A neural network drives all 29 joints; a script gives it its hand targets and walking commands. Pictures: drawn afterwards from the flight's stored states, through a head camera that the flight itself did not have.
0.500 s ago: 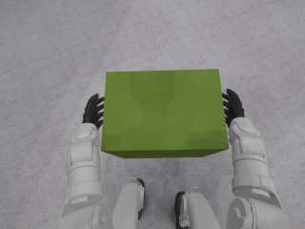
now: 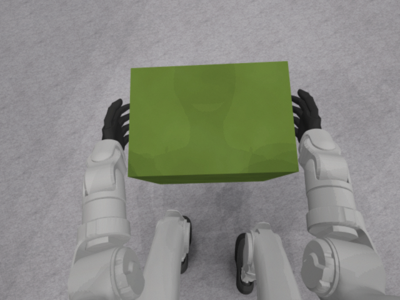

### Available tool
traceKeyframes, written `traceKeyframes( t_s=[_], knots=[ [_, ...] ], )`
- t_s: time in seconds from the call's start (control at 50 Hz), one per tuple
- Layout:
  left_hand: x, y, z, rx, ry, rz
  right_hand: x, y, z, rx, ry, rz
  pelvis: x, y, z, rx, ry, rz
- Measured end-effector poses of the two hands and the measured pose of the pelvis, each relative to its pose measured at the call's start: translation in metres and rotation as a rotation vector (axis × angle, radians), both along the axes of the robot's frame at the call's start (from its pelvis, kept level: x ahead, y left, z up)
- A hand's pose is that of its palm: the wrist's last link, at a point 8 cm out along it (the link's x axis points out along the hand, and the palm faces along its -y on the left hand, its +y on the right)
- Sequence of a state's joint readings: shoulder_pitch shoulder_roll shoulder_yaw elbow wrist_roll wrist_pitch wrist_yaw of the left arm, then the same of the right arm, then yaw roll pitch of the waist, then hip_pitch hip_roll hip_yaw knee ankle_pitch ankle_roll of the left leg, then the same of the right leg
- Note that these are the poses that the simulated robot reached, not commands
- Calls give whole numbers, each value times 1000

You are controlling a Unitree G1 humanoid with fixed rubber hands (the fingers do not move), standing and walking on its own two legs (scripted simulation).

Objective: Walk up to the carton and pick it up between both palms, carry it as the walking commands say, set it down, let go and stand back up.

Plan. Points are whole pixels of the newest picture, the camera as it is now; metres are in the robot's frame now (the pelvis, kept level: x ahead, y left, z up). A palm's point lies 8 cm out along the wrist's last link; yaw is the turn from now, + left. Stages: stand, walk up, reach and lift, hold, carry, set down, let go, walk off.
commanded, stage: set down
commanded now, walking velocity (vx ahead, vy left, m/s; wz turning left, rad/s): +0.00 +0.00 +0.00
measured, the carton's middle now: (210, 135) +0.45 +0.05 -0.16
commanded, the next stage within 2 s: none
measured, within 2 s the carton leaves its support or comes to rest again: rests again in 2.00 s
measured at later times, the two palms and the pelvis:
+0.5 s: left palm (130, 139) +0.43 +0.24 -0.17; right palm (293, 132) +0.47 -0.14 -0.16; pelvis -0.03 +0.00 -0.08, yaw -1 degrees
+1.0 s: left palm (141, 141) +0.45 +0.24 -0.26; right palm (280, 136) +0.49 -0.14 -0.26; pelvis -0.04 +0.01 -0.14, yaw -1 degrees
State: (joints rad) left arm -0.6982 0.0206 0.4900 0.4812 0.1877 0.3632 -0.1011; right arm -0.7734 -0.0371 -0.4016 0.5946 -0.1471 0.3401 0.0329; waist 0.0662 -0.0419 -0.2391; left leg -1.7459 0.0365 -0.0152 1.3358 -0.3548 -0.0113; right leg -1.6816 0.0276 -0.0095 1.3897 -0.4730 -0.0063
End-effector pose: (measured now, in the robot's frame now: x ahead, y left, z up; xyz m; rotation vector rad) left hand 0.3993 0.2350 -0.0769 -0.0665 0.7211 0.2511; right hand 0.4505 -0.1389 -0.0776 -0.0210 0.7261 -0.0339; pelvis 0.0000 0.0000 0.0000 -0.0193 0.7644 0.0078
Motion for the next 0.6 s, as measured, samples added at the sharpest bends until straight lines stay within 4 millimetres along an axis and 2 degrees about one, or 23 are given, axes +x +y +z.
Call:
traceKeyframes(
  t_s=[0.6],
  knots=[
    [31,1,-108,-4,-3,-19,25,1,-102,-27,-10,-7,-30,6,-91,-7,66,-11]
  ],
)
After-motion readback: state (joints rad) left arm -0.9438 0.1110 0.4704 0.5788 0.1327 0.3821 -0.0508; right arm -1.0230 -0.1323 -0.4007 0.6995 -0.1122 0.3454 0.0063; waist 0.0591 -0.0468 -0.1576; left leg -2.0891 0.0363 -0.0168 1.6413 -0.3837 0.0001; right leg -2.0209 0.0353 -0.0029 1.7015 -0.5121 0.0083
